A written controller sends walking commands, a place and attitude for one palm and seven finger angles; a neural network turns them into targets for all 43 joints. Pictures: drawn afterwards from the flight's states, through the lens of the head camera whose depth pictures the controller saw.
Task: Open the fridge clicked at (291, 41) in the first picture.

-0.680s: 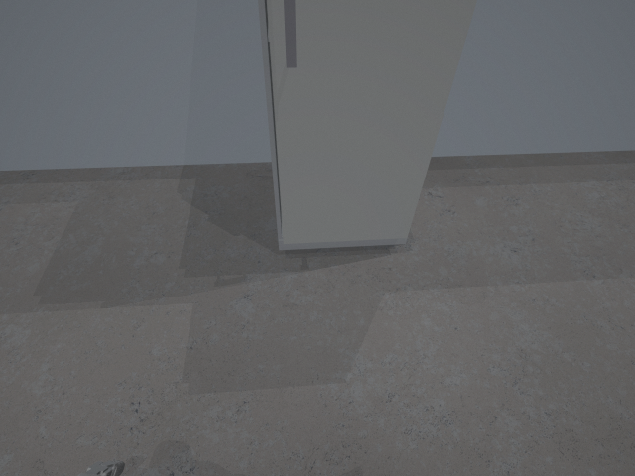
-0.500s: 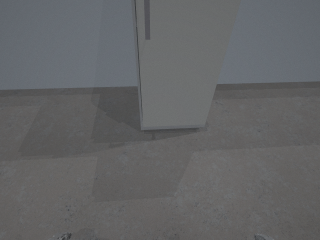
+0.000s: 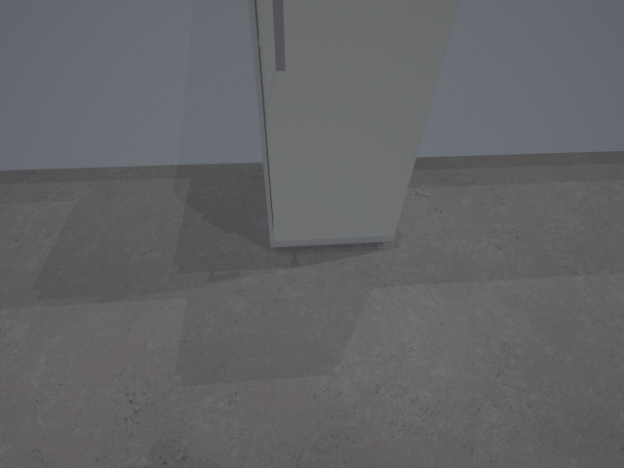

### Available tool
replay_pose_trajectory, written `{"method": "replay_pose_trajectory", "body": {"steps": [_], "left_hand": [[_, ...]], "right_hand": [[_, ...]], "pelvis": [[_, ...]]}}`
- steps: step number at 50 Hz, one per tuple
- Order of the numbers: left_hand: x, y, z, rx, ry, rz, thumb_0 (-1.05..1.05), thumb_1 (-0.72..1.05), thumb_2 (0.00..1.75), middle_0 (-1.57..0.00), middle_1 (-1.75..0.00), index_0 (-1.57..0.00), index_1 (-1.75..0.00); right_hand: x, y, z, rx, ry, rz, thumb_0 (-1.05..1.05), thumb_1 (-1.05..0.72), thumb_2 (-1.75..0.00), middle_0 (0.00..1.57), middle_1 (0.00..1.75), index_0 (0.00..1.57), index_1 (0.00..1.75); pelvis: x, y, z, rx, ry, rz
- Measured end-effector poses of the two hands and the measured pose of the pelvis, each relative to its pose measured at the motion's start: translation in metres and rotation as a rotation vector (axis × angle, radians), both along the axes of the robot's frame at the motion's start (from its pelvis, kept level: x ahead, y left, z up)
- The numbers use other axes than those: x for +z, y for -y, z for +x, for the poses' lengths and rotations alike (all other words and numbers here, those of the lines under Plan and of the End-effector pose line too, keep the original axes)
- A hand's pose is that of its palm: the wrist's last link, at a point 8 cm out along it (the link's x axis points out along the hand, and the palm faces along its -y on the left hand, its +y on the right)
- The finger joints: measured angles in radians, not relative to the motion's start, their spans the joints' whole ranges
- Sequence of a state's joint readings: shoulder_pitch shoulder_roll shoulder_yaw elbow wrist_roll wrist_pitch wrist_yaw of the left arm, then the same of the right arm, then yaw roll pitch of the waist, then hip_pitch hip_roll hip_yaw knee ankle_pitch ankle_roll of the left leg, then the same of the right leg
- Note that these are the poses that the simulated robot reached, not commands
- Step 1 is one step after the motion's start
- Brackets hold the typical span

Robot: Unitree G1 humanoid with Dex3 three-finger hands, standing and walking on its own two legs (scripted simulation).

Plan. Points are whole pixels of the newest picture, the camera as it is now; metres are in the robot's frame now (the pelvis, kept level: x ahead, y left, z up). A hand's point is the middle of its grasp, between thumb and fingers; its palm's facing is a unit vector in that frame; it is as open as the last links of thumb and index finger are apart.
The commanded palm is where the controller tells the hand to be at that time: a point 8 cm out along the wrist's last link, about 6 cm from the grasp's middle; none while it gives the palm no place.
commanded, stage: stand and wait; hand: left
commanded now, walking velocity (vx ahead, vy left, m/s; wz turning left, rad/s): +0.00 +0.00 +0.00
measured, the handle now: out of the picture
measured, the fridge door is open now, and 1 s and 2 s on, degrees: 0 0 0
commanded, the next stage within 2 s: look at it before walking up in 0.14 s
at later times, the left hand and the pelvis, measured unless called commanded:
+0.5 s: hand out of the picture +0.07 +0.24 -0.16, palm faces -0.03 -0.94 -0.33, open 7.4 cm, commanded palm none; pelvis +0.00 -0.01 +0.00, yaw +0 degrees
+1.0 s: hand out of the picture +0.07 +0.23 -0.16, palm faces -0.04 -0.95 -0.31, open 7.4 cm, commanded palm none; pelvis +0.01 -0.01 +0.00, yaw -3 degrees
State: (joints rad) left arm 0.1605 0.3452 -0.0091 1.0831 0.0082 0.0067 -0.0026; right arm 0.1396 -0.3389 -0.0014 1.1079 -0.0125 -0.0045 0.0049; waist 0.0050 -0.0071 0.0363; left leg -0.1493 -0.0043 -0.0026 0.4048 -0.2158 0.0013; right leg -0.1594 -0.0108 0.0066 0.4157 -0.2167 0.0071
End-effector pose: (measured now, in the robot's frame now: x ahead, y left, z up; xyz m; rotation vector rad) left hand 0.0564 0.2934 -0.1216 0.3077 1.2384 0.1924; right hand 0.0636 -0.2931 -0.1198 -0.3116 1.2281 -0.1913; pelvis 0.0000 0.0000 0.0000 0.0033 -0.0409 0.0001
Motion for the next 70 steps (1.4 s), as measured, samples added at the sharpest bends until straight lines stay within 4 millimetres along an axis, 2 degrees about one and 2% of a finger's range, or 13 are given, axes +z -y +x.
{"method": "replay_pose_trajectory", "body": {"steps": [14,27,47,51,55,60,62,65,70], "left_hand": [[0.004,0.006,0.007,-0.015,0.036,-0.002,0.0,0.9,0.9,-0.2,-0.3,-0.21,-0.3],[0.002,0.009,0.004,-0.016,0.011,-0.006,0.0,0.9,0.9,-0.2,-0.3,-0.21,-0.3],[0.001,0.011,0.013,-0.01,0.01,-0.004,0.0,0.9,0.9,-0.2,-0.3,-0.21,-0.3],[-0.008,0.022,0.009,-0.016,-0.031,-0.035,0.0,0.91,0.9,-0.2,-0.3,-0.2,-0.3],[-0.018,0.04,0.006,-0.031,-0.089,-0.073,0.0,0.91,0.9,-0.2,-0.3,-0.2,-0.3],[-0.029,0.071,0.019,-0.059,-0.114,-0.102,0.01,0.91,0.9,-0.2,-0.3,-0.2,-0.3],[-0.03,0.082,0.021,-0.039,-0.098,-0.111,0.0,0.91,0.9,-0.2,-0.3,-0.2,-0.3],[-0.024,0.095,0.019,-0.03,-0.133,-0.126,0.0,0.91,0.9,-0.2,-0.3,-0.2,-0.3],[-0.016,0.105,0.023,-0.055,-0.243,-0.152,0.0,0.91,0.9,-0.2,-0.3,-0.21,-0.3]], "right_hand": [[-0.001,0.001,-0.005,0.0,0.012,0.012,0.0,-0.9,-0.9,0.2,0.3,0.21,0.3],[-0.001,0.003,-0.004,-0.002,0.001,0.012,0.0,-0.9,-0.9,0.2,0.3,0.21,0.3],[0.001,0.003,0.011,0.002,0.015,0.007,0.0,-0.9,-0.9,0.2,0.3,0.2,0.3],[-0.008,-0.007,0.006,-0.033,0.019,0.036,0.0,-0.91,-0.9,0.2,0.3,0.2,0.3],[-0.02,-0.014,-0.008,-0.102,0.008,0.079,0.0,-0.9,-0.9,0.2,0.3,0.2,0.3],[-0.044,-0.011,-0.033,-0.191,-0.064,0.121,0.0,-0.9,-0.9,0.2,0.3,0.21,0.3],[-0.045,-0.01,-0.034,-0.201,-0.113,0.129,0.0,-0.9,-0.9,0.2,0.3,0.2,0.3],[-0.036,-0.009,-0.016,-0.213,-0.114,0.135,0.0,-0.91,-0.9,0.2,0.3,0.2,0.29],[-0.019,-0.009,0.044,-0.244,0.007,0.142,0.01,-0.91,-0.9,0.2,0.3,0.2,0.29]], "pelvis": [[0.001,0.003,-0.007,-0.002,0.001,0.002],[0.001,0.006,-0.004,-0.006,-0.008,0.001],[0.001,0.007,0.005,-0.018,-0.012,0.0],[-0.003,0.007,0.014,-0.056,-0.016,0.002],[-0.009,0.013,0.028,-0.108,-0.025,0.013],[-0.022,0.029,0.049,-0.155,-0.02,0.001],[-0.021,0.034,0.058,-0.158,-0.022,-0.006],[-0.013,0.037,0.074,-0.181,-0.028,-0.005],[-0.002,0.036,0.104,-0.226,-0.048,0.001]]}}
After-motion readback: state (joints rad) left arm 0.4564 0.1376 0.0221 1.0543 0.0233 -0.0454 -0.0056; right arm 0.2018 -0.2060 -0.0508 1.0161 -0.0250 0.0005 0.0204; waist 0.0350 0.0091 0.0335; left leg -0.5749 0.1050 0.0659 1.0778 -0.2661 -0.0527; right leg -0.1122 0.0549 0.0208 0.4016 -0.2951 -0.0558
